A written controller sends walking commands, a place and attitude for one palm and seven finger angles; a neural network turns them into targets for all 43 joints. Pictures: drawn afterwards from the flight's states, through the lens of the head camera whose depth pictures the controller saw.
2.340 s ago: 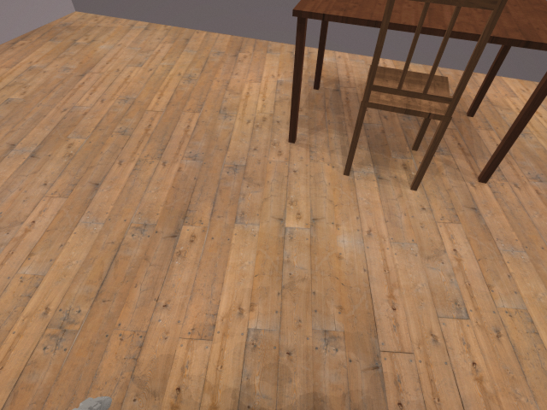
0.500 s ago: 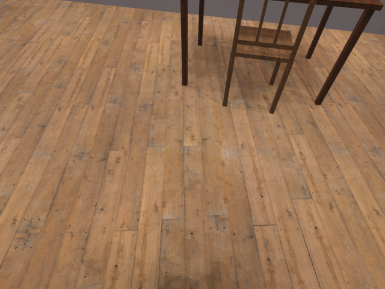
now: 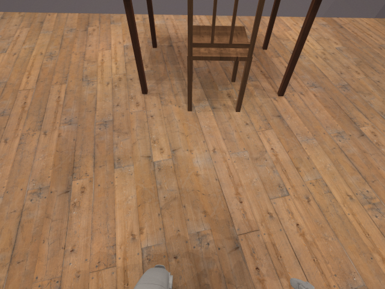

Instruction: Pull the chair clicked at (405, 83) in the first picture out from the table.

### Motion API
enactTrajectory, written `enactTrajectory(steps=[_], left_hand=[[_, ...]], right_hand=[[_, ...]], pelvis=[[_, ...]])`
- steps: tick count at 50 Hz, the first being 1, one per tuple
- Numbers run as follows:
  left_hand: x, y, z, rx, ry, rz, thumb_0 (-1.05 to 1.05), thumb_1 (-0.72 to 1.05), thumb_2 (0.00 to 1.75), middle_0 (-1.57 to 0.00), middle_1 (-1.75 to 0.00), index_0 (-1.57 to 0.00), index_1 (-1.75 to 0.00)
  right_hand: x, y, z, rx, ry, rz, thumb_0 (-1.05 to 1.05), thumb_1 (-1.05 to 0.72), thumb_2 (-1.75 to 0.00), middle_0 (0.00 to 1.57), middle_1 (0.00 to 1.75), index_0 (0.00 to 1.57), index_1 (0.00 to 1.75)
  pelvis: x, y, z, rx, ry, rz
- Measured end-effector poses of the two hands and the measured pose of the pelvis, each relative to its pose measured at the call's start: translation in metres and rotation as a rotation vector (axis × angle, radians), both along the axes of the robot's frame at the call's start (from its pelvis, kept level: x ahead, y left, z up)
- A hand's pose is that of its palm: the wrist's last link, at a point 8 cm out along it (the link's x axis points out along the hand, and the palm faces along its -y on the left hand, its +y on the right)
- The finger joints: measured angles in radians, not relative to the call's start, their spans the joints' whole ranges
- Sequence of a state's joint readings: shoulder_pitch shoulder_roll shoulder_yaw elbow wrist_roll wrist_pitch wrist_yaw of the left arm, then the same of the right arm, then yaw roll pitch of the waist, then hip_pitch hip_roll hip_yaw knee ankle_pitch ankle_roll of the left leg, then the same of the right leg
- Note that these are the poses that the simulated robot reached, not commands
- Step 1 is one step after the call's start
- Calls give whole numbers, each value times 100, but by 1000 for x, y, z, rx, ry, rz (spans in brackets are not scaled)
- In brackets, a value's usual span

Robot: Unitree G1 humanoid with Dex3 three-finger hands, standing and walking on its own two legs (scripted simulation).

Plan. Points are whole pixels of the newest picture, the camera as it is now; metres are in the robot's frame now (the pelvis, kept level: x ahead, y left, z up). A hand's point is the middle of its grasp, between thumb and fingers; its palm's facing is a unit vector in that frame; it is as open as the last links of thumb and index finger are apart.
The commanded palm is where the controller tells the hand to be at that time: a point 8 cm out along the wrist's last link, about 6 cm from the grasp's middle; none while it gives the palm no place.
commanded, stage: walk to a spot facing it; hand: left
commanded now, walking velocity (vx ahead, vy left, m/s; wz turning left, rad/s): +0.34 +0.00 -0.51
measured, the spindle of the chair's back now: (214, 11) +1.40 +0.07 -0.06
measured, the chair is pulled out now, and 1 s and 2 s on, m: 0.00 0.00 0.00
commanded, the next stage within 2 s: turn to face it in 1.56 s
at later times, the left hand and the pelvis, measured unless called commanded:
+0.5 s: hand (140, 193) +0.37 +0.21 -0.16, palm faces -0.30 -0.94 -0.16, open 7.3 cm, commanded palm none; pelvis +0.20 +0.06 +0.00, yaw -18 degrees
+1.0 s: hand (171, 156) +0.52 +0.14 -0.17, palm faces -0.41 -0.88 -0.24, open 7.2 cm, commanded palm none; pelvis +0.40 -0.03 +0.00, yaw -28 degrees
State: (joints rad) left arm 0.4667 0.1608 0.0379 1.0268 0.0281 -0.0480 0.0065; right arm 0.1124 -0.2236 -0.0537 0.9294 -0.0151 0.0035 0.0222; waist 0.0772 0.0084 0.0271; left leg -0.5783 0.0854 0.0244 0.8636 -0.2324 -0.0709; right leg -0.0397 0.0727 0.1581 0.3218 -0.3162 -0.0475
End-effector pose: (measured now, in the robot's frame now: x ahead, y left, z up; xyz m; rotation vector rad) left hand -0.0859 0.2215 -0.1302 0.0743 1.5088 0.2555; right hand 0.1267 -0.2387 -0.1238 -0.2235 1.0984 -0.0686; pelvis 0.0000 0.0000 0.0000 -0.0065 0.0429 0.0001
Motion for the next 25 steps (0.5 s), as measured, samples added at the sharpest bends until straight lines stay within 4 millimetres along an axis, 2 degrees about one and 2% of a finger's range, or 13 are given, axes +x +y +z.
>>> enactTrajectory(steps=[5, 8, 12, 16, 20, 25], left_hand=[[59, 42, -26, -11, 2, -45, 0, 91, 90, -21, -30, -20, -30], [113, 67, -37, -20, -16, -113, 0, 91, 90, -21, -30, -20, -30], [212, 90, -31, -19, -135, -227, 0, 91, 90, -20, -30, -20, -30], [309, 93, -16, -19, -279, -310, 0, 92, 90, -20, -30, -20, -30], [388, 80, -7, -35, -358, -391, 0, 92, 90, -20, -30, -19, -30], [463, 40, -7, -83, -380, -495, 0, 92, 90, -20, -30, -19, -30]], right_hand=[[60, 38, -1, -9, -99, -18, 1, -91, -90, 20, 30, 20, 30], [69, 52, 5, -18, -143, -72, 1, -91, -90, 20, 30, 20, 30], [44, 61, 13, -32, -83, -187, 0, -91, -90, 20, 30, 21, 30], [3, 63, 14, -65, 42, -326, -1, -93, -90, 20, 30, 21, 30], [-37, 69, 11, -74, 188, -430, -1, -94, -90, 20, 30, 20, 30], [-74, 95, 8, -30, 361, -539, 0, -92, -90, 20, 30, 20, 30]], pelvis=[[49, 32, -17, -17, -6, -63], [70, 45, -19, -9, -32, -127], [99, 57, -7, -24, -50, -178], [128, 66, 1, -30, -49, -223], [157, 70, 3, -26, -44, -266], [196, 64, 0, -26, -42, -311]])
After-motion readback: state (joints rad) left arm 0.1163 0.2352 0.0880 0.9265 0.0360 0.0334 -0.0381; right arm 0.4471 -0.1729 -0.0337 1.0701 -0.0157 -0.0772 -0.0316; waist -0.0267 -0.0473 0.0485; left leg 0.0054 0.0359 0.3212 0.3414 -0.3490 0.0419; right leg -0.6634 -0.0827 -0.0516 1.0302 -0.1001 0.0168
